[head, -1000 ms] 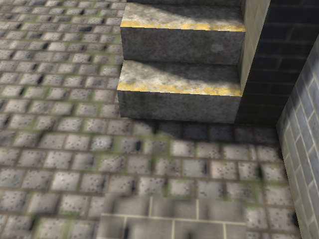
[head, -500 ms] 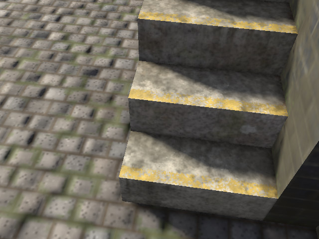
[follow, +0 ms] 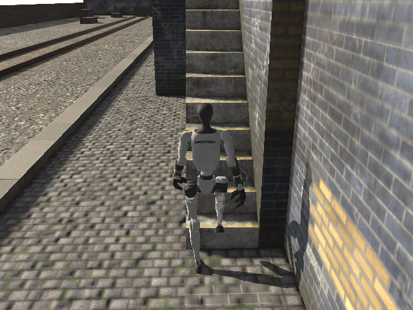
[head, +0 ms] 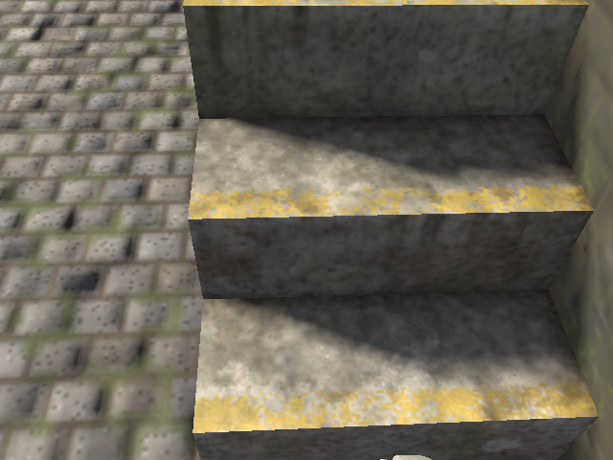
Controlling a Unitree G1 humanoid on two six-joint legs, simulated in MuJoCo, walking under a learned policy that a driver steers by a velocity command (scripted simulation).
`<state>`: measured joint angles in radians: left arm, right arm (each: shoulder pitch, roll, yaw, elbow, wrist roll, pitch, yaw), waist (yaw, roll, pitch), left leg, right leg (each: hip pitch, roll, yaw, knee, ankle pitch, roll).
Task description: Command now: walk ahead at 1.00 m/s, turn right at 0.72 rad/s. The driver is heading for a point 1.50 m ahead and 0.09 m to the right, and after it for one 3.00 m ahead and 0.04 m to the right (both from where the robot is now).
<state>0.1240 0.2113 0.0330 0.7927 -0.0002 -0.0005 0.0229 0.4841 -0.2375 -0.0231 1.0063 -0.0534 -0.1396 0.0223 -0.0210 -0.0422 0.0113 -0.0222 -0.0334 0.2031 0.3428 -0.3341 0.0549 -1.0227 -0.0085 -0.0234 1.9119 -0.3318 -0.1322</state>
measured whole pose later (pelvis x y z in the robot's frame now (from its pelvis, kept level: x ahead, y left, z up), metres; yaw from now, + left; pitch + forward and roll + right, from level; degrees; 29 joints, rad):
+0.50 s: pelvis +0.29 -0.01 +0.21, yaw -20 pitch +5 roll +2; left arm 0.44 0.25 0.04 1.00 0.03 -0.14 0.09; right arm -0.26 -0.09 0.07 0.50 -0.07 -0.08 0.02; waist 0.10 -0.01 0.01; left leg -1.24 0.02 0.02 2.26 -0.42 0.08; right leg -0.30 0.13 0.16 0.40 -0.17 -0.11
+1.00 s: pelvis +0.43 -0.02 +0.38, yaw -20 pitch +1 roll +3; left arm 0.09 0.09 -0.01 0.56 0.01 -0.03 0.10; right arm 0.25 -0.22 -0.04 1.01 -0.04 -0.05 -0.05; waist 0.07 0.02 -0.05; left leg -0.44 0.01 0.09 0.78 -0.38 0.13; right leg -1.06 0.02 0.14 1.78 -0.01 -0.02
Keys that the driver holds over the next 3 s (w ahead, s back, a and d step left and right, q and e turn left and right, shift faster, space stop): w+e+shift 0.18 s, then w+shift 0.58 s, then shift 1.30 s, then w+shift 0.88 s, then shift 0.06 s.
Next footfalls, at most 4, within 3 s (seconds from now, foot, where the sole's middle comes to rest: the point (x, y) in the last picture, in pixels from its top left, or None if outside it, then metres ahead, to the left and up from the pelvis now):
0.20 right None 0.31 -0.06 -0.57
0.78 left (262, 347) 0.54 0.08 -0.36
1.14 right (444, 360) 0.52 -0.21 -0.36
1.60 left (278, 363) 0.51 0.06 -0.36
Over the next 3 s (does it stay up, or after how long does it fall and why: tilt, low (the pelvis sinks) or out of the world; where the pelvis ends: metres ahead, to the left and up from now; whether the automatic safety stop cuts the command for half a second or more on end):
stays up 0.43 -0.08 0.41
